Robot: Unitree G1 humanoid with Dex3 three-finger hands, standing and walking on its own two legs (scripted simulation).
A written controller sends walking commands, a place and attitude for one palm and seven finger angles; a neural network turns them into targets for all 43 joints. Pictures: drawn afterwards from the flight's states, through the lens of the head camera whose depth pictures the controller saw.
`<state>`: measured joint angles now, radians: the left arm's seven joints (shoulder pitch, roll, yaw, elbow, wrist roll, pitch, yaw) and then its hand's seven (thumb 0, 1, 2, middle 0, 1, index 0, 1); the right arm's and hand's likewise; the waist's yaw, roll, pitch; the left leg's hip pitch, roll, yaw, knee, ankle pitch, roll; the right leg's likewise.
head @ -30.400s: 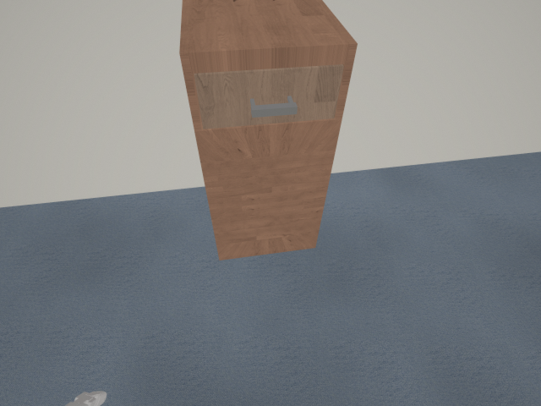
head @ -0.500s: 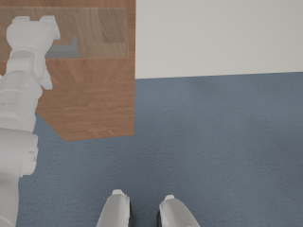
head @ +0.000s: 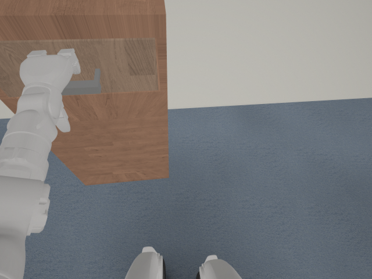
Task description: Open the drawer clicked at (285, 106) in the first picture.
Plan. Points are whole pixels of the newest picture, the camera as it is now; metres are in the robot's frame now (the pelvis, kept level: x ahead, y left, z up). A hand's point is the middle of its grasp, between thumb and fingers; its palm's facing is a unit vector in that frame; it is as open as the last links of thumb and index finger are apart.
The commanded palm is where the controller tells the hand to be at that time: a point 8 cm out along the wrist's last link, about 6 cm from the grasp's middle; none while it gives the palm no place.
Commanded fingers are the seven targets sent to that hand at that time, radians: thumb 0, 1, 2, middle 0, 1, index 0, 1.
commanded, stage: lift the fingers back up to retry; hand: left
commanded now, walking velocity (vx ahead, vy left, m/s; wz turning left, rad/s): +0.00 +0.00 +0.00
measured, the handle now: (73, 80) +0.55 +0.24 +0.06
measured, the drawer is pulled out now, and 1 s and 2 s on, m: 0.00 0.00 0.00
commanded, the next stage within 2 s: re-aim the fingers above the handle in 0.44 s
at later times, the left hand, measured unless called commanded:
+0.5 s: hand (58, 84) +0.51 +0.25 +0.09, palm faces -0.05 -0.04 -1.00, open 13.2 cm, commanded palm +0.51 +0.24 +0.16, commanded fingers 0.00 -0.50 0.30 -0.30 -1.20 -0.30 -1.20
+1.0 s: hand (58, 82) +0.51 +0.25 +0.10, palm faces -0.05 -0.03 -1.00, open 13.2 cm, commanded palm +0.51 +0.25 +0.17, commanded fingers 0.00 -0.50 0.30 -0.30 -1.20 -0.30 -1.20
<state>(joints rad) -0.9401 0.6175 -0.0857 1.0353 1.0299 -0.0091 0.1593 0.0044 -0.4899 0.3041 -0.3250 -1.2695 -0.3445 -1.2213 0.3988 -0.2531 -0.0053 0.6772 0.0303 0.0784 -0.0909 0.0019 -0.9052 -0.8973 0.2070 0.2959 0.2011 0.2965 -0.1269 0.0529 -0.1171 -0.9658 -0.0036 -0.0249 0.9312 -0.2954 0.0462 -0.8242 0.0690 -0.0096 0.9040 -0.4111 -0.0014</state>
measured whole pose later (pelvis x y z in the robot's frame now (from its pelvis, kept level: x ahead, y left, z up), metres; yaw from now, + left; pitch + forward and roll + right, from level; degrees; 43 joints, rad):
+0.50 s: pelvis +0.06 -0.01 +0.03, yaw +1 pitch +15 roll -2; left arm -0.72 0.55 -0.06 0.86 1.00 -0.06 0.16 0.00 -0.49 0.30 -0.34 -1.21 -0.45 -1.23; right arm 0.31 -0.26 -0.05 0.69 0.02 0.12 -0.06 0.00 -0.91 -0.90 0.21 0.30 0.20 0.30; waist -0.06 0.06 -0.12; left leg -0.72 -0.01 -0.03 0.78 -0.33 0.03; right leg -0.56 0.06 0.00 0.73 -0.43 -0.02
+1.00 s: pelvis +0.05 -0.02 +0.03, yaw +1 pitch +15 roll -2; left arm -0.72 0.58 -0.01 0.90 1.02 -0.09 0.16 0.00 -0.49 0.30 -0.33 -1.21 -0.44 -1.22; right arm 0.34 -0.26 -0.05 0.70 0.03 0.15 -0.06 0.00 -0.91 -0.90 0.21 0.30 0.20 0.30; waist -0.08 0.06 -0.12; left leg -0.72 0.00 -0.02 0.79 -0.33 0.03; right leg -0.57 0.07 0.01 0.74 -0.43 -0.03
